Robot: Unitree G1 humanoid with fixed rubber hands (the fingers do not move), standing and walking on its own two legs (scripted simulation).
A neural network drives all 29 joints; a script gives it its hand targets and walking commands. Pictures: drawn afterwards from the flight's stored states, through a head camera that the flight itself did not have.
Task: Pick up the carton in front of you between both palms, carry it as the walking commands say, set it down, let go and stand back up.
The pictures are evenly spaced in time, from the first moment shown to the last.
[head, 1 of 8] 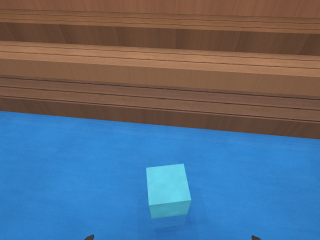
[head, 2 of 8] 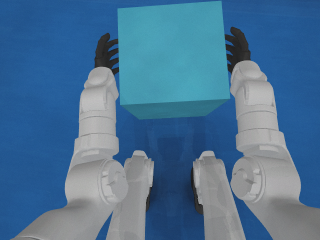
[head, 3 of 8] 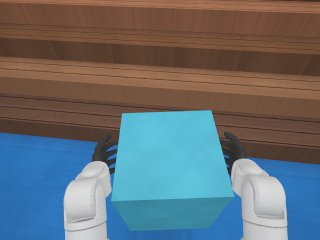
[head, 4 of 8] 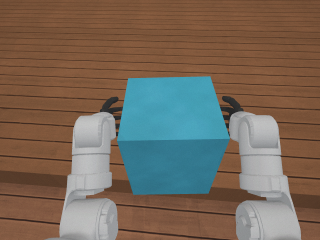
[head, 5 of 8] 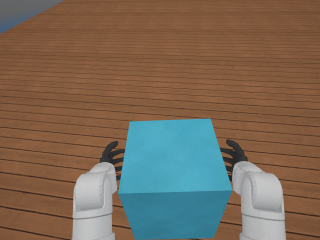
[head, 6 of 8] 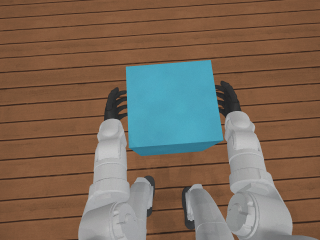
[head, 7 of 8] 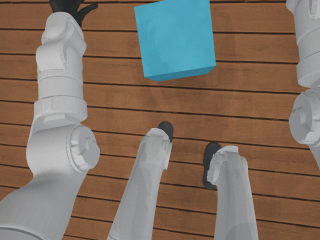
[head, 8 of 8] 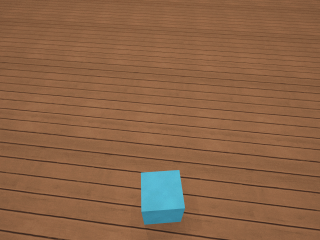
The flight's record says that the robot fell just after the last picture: no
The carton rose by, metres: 1.82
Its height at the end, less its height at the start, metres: +1.06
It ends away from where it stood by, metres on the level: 4.13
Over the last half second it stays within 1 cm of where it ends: yes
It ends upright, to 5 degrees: yes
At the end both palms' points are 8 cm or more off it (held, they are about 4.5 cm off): yes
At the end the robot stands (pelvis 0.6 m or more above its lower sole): yes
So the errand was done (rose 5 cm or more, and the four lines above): yes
